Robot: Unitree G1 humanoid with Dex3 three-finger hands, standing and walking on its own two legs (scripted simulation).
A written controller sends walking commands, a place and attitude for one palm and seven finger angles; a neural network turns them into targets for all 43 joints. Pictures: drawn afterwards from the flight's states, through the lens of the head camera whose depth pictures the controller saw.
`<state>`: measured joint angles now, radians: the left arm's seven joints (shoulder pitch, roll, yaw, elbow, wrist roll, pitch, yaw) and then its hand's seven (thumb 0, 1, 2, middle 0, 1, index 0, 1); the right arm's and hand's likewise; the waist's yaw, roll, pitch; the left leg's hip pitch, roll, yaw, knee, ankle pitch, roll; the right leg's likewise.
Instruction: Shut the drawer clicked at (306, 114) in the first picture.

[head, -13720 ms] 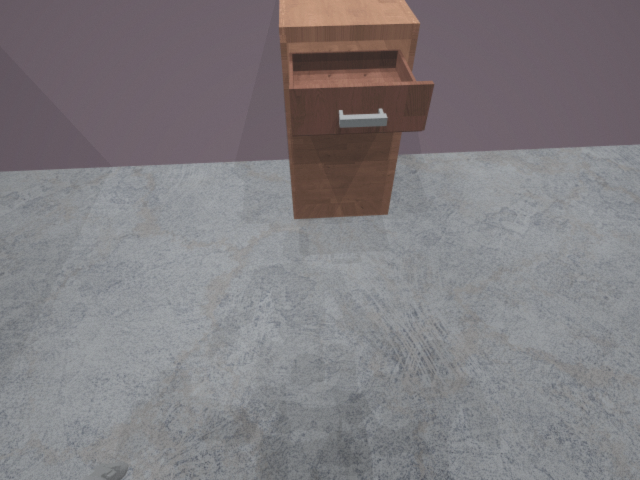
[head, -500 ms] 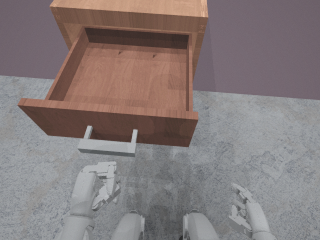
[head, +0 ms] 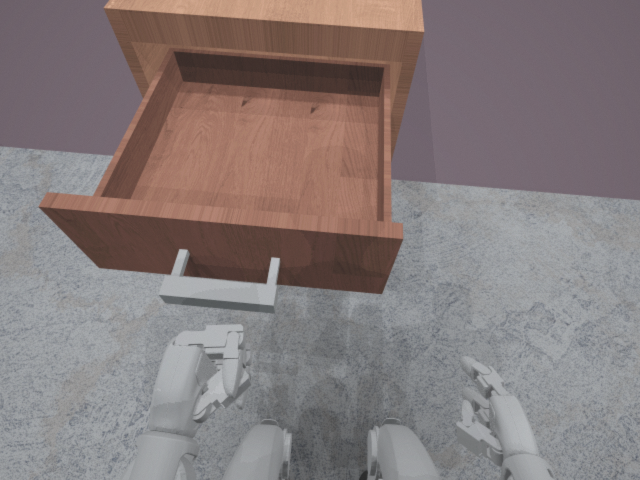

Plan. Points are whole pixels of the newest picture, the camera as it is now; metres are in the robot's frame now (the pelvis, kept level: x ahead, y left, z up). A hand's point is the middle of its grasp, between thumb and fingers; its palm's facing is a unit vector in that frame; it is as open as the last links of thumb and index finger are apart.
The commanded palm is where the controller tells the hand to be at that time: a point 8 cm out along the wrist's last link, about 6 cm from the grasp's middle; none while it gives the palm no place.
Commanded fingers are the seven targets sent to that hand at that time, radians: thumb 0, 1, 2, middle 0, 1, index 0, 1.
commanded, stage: push the drawer shut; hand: left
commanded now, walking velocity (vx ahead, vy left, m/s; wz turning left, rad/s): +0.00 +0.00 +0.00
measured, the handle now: (224, 277) +0.34 +0.13 +0.05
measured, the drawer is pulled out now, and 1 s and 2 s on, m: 0.30 0.21 0.09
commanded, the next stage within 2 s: none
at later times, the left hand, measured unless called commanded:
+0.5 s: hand (254, 342) +0.27 +0.09 +0.05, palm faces -0.11 -0.99 -0.03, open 2.8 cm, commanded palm +0.29 +0.14 +0.05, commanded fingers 0.00 0.90 0.90 -1.40 -1.60 -1.40 -1.60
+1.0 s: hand (265, 277) +0.34 +0.09 +0.05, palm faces -0.10 -0.99 -0.04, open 2.9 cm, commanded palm +0.35 +0.14 +0.05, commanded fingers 0.00 0.90 0.90 -1.40 -1.60 -1.40 -1.60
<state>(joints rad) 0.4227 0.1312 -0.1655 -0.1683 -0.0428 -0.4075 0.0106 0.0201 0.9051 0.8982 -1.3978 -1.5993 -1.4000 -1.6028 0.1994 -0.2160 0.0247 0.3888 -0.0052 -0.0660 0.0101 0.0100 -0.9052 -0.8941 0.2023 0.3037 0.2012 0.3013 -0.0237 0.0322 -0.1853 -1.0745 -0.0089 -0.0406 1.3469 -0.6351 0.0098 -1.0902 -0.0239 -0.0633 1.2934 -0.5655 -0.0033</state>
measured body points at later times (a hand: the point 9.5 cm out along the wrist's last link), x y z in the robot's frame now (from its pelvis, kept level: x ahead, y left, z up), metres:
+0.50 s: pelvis -0.01 +0.00 +0.01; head +0.08 +0.00 +0.45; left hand +0.27 +0.14 +0.05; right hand +0.17 -0.24 -0.09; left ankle +0.00 +0.11 -0.61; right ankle +0.03 -0.12 -0.61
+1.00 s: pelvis -0.03 +0.00 +0.01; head +0.07 +0.01 +0.45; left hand +0.34 +0.14 +0.05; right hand +0.11 -0.24 -0.10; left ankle +0.00 +0.11 -0.61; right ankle +0.03 -0.12 -0.61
